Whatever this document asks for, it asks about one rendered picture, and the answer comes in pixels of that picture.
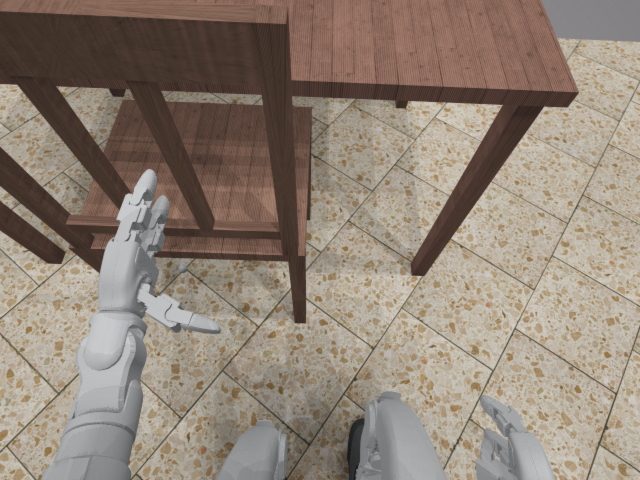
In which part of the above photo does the chair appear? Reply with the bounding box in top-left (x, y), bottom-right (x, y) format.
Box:
top-left (0, 0), bottom-right (312, 324)

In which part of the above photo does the right robot thigh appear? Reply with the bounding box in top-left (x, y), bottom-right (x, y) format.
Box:
top-left (364, 399), bottom-right (448, 480)

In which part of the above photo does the left robot shin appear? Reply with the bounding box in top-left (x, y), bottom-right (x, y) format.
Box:
top-left (255, 420), bottom-right (275, 428)

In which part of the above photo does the left robot hand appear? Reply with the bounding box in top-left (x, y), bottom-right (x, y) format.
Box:
top-left (98, 169), bottom-right (221, 334)

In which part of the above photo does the table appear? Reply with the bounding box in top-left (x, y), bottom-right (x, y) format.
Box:
top-left (0, 0), bottom-right (579, 276)

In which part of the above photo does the right robot hand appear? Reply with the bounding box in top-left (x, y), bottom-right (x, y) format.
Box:
top-left (475, 395), bottom-right (555, 480)

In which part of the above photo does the left robot forearm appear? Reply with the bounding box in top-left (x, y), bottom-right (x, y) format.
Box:
top-left (41, 311), bottom-right (147, 480)

